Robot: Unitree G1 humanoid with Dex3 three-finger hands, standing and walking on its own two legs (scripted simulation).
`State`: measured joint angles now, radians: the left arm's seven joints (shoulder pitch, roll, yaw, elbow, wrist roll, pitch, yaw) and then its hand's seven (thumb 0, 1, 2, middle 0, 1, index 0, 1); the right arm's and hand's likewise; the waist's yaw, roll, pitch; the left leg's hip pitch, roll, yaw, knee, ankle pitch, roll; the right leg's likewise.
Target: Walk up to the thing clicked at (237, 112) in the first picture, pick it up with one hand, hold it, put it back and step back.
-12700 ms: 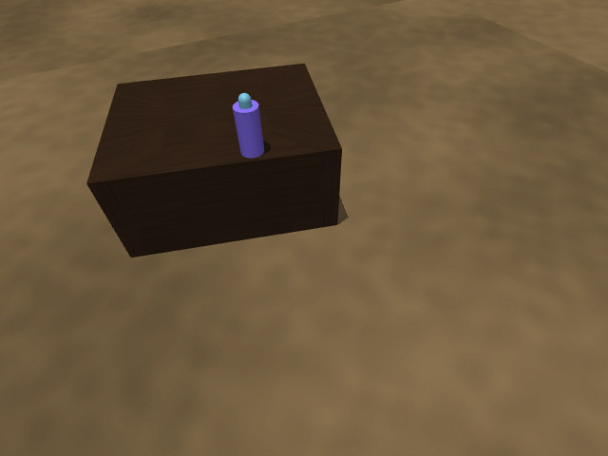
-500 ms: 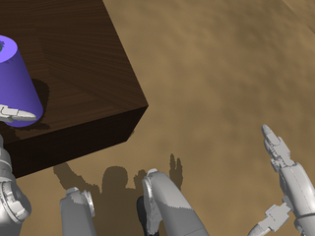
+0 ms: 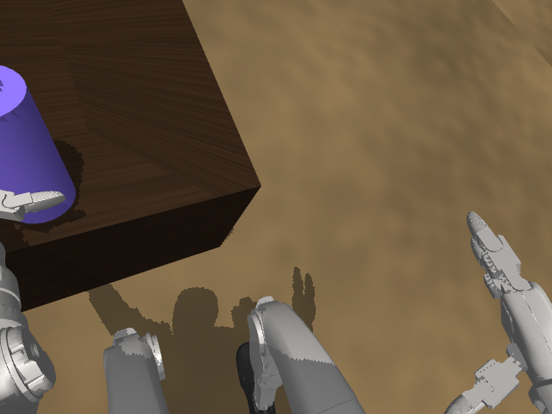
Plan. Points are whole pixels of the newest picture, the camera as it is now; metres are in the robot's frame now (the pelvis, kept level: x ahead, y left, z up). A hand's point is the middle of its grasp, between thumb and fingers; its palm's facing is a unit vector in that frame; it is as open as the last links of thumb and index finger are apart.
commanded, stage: settle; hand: left
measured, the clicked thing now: (4, 140) +0.51 +0.23 -0.02
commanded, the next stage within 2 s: lift in 0.96 s
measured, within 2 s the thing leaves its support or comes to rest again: neither
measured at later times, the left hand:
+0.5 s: hand (6, 123) +0.53 +0.22 -0.01, palm faces +0.25 -0.97 -0.01, open 12.5 cm
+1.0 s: hand (8, 121) +0.52 +0.22 +0.02, palm faces +0.25 -0.97 -0.03, open 12.5 cm
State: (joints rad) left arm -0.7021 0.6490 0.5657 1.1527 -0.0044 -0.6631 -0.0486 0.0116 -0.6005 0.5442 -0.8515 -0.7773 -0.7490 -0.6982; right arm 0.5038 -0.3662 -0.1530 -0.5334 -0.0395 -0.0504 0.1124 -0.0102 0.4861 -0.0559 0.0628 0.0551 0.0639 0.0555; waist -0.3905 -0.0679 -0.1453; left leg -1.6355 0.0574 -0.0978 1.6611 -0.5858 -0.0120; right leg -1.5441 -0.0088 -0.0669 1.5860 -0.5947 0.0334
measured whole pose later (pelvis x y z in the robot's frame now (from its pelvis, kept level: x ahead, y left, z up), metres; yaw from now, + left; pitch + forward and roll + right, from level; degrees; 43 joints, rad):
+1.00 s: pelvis +0.03 +0.00 +0.06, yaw +1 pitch +28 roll -5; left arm -0.66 0.51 0.49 1.12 0.00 -0.58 0.02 -0.01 -0.61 0.89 -0.65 -1.09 -0.56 -0.99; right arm 0.43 -0.29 -0.06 -0.29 -0.08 0.03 0.08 -0.01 0.50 -0.06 0.06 0.06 0.06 0.06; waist -0.32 -0.04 -0.15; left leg -1.38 0.07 -0.07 1.46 -0.59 -0.02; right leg -1.31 0.00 -0.05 1.40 -0.59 0.03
